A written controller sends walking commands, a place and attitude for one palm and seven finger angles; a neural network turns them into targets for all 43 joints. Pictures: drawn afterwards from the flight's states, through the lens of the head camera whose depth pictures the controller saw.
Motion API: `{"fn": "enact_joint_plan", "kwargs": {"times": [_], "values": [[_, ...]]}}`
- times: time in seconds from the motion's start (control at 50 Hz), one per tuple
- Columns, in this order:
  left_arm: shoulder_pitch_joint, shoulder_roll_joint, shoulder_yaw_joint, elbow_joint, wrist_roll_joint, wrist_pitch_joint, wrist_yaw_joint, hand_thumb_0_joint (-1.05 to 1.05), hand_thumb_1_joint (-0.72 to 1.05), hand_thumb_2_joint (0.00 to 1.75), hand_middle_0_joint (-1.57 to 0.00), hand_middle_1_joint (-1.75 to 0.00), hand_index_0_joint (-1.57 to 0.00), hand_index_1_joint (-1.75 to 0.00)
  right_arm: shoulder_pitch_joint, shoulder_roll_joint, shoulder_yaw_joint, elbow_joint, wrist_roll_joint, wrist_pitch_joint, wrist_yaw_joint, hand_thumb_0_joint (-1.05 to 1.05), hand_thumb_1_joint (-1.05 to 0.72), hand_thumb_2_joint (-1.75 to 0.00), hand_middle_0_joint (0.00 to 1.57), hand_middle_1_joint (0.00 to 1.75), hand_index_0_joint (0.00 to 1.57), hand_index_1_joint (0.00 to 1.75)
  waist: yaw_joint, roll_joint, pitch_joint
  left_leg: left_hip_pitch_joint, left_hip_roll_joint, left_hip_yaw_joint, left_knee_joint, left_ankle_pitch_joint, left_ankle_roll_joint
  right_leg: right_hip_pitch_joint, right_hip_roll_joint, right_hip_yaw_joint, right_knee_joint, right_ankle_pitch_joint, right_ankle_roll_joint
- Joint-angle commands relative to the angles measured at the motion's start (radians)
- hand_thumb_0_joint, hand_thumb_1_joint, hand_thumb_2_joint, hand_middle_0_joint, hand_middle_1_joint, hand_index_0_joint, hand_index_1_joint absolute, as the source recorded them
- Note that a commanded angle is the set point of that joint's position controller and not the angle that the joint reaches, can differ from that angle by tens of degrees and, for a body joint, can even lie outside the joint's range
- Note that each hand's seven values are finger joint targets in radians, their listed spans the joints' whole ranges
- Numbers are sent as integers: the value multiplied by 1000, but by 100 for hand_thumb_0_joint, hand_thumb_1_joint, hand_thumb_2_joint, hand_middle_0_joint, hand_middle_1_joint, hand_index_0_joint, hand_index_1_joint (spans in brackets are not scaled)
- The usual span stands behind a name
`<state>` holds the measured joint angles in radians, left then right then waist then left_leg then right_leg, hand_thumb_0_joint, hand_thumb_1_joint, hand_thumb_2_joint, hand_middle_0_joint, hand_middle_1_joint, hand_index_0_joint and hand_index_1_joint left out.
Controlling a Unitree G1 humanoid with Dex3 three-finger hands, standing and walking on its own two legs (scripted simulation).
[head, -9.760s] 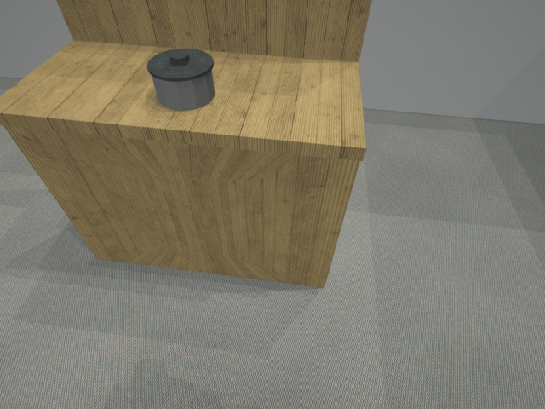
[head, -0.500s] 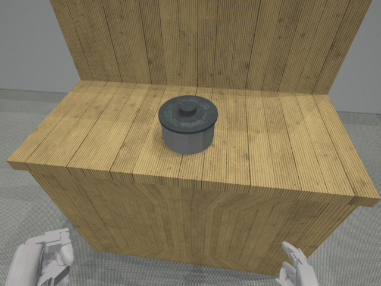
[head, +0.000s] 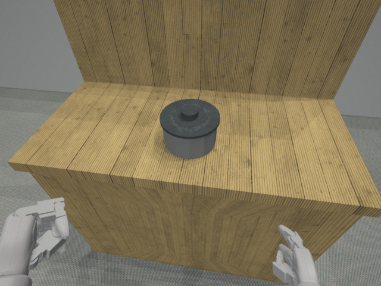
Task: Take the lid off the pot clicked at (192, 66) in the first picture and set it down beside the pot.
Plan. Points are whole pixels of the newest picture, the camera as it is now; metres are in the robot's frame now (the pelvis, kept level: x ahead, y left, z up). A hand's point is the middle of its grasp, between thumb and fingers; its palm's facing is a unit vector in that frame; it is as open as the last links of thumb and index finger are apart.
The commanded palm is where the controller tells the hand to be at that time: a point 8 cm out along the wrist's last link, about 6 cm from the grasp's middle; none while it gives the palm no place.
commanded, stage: raise the hand higher, near the body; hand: left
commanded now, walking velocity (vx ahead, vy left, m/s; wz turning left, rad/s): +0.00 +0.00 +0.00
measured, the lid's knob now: (189, 111) +0.53 +0.08 +0.10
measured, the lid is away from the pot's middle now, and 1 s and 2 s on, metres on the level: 0.00 0.00 0.00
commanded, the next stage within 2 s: reach forward and open the fingers in 0.08 s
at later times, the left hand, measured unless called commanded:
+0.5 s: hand (52, 221) +0.17 +0.26 +0.12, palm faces -0.09 -0.06 -0.99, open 3.0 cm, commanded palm +0.17 +0.26 +0.18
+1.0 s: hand (59, 192) +0.22 +0.27 +0.14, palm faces -0.14 -0.01 -0.99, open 8.5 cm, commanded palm +0.20 +0.26 +0.20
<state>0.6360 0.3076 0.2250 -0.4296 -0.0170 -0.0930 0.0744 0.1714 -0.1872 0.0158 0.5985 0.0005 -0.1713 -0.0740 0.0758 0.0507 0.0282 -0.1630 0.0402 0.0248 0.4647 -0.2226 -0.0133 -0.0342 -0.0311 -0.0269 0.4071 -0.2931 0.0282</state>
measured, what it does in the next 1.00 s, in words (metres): stands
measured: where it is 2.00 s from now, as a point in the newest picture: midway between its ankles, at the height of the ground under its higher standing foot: outside the picture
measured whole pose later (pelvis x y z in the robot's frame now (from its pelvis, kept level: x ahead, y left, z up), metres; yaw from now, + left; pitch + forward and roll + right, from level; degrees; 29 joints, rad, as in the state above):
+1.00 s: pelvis -0.04 +0.01 +0.00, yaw +2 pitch -3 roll -1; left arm 0.05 0.69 0.08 -0.22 0.73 -0.01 -0.32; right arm 0.14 -0.28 0.01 0.57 0.04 0.04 -0.01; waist 0.06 0.12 0.04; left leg -0.26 0.02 0.00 0.44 -0.14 0.01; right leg -0.14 -0.05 -0.05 0.43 -0.24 0.04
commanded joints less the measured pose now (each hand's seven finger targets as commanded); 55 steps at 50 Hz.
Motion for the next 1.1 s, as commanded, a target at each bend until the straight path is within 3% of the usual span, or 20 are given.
{"fn": "enact_joint_plan", "kwargs": {"times": [0.0,0.06,0.12,0.16,0.18,0.2,0.22,0.26,0.3,0.34,0.48,0.56,0.6,0.64,0.72,0.82,0.86,0.92,0.96,1.08], "values": [[-68,146,118,-218,-13,-71,15,0,90,90,-130,-150,-130,-150,-126,-100,-37,-169,0,-48,-9,0,-90,-90,20,30,20,30,-5,-1,-38,136,-26,19,-59,179,36,-160,34,-40,-84,201,-23],[-88,150,131,-230,-18,-77,16,0,90,90,-130,-150,-130,-150,-129,-99,-38,-171,2,-48,-9,0,-90,-90,20,30,20,30,-6,-29,-45,139,-24,19,-57,173,37,-158,33,-38,-86,198,-21],[-95,173,154,-253,-18,-82,19,0,90,90,-130,-150,-130,-150,-131,-105,-38,-165,2,-49,-6,0,-90,-90,20,30,20,30,-1,22,-60,151,-25,24,-49,184,35,-154,34,-30,-86,213,-24],[-122,154,138,-243,-21,-87,18,0,90,90,-130,-150,-130,-150,-129,-103,-37,-166,2,-48,-7,0,-90,-90,20,30,20,30,-6,-16,-43,143,-23,21,-58,173,35,-156,31,-36,-89,198,-22],[-163,390,112,-300,396,-5,50,0,87,92,-129,-146,-129,-146,-134,-185,-29,-175,-27,13,15,0,-90,-90,20,30,20,30,-1,57,-61,2,-40,34,-21,229,33,-213,44,-42,4,224,-20],[-144,293,99,-338,401,46,67,0,83,94,-128,-143,-128,-143,-152,-143,-35,-219,-19,49,29,0,-90,-90,20,30,20,30,14,98,-76,-19,-35,36,-24,253,30,-200,38,-71,27,214,-37],[-127,350,107,-333,507,89,78,0,80,96,-127,-139,-127,-139,-164,-150,-39,-220,-5,75,42,0,-90,-90,20,30,20,30,26,132,-83,-19,-28,40,-14,242,22,-202,49,-44,27,196,-46],[-71,367,91,-283,641,151,64,0,73,100,-125,-132,-125,-132,-170,-160,-44,-227,-5,131,63,0,-90,-90,20,30,20,30,30,62,-135,-33,-29,41,5,245,23,-203,51,-49,50,184,-51],[-109,452,110,-277,734,190,32,0,66,105,-123,-125,-123,-125,-200,-181,-46,-243,2,173,70,0,-90,-90,20,30,20,30,26,28,-172,-30,-31,29,19,230,28,-204,44,-31,48,193,-47],[-181,481,83,-267,771,210,-24,0,59,109,-120,-118,-120,-118,-226,-177,-40,-247,20,188,72,0,-90,-90,20,30,20,30,10,28,-193,-24,-38,18,21,202,32,-204,40,-28,40,192,-40],[-416,587,60,-130,746,165,-234,0,36,124,-113,-93,-113,-93,-205,-189,-46,-210,39,172,41,0,-90,-90,20,30,20,30,-20,-50,-176,19,-66,-12,4,190,58,-223,34,-30,-9,237,-7],[-483,661,110,-47,741,131,-326,0,23,130,-108,-79,-108,-79,-195,-188,-42,-199,36,164,36,0,-90,-90,20,30,20,30,-16,-43,-173,41,-75,-11,-3,228,59,-191,31,-35,-23,290,-4],[-533,635,88,-44,721,102,-356,0,17,132,-105,-72,-105,-72,-195,-185,-41,-208,37,166,37,0,-90,-90,20,30,20,30,-16,-19,-159,52,-79,-8,-17,219,58,-200,34,-41,-39,269,-4],[-554,609,69,-38,709,76,-369,0,11,134,-102,-65,-102,-65,-189,-180,-39,-211,34,161,44,0,-90,-90,20,30,20,30,-14,-9,-176,66,-83,-7,-24,219,57,-194,39,-51,-47,253,-7],[-596,656,121,9,718,59,-362,0,-1,136,-97,-51,-97,-51,-196,-188,-45,-216,39,153,51,0,-90,-90,20,30,20,30,-9,-9,-158,73,-74,-7,-33,177,54,-202,49,-41,-63,195,-15],[-707,635,80,16,727,59,-350,0,-16,140,-90,-33,-90,-33,-198,-189,-48,-221,42,152,59,0,-90,-90,20,30,20,30,-10,46,-181,90,-73,-17,-58,142,49,-194,56,-45,-60,130,-25],[-764,645,66,43,736,63,-353,0,-22,142,-87,-26,-87,-26,-190,-191,-46,-212,41,159,60,0,-90,-90,20,30,20,30,-7,16,-192,81,-73,-16,-81,127,48,-174,49,-48,-64,110,-23],[-807,641,60,31,745,76,-346,0,-31,146,-83,-15,-83,-15,-204,-191,-45,-220,43,154,68,0,-90,-90,20,30,20,30,-12,75,-188,87,-70,-30,-82,112,46,-184,61,-46,-51,87,-35],[-832,642,47,83,749,84,-353,0,-37,148,-81,-8,-81,-8,-192,-192,-45,-206,41,160,67,0,-90,-90,20,30,20,30,-7,30,-187,73,-69,-26,-99,103,45,-174,55,-50,-58,81,-31],[-937,631,8,99,759,108,-371,0,-37,148,-81,-8,-81,-8,-204,-197,-42,-205,42,165,72,0,-90,-90,20,30,20,30,-13,33,-192,69,-64,-35,-117,59,42,-184,60,-48,-51,50,-33]]}}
